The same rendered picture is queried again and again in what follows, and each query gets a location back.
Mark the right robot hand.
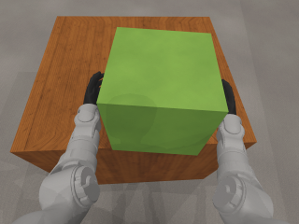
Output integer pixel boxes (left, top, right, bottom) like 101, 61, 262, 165
221, 79, 236, 115

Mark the right robot upper arm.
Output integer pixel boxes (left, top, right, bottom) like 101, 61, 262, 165
212, 175, 290, 224

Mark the left robot hand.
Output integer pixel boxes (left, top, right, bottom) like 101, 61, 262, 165
83, 71, 105, 105

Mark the robot left forearm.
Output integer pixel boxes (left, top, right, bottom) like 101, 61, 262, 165
38, 104, 102, 207

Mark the pedestal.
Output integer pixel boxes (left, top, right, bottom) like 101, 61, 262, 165
9, 16, 257, 185

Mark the left robot upper arm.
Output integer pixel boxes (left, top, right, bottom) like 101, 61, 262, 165
11, 165, 100, 224

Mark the carton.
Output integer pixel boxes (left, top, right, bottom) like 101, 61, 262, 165
96, 27, 229, 156

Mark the robot right forearm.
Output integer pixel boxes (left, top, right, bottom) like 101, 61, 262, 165
216, 114, 266, 193

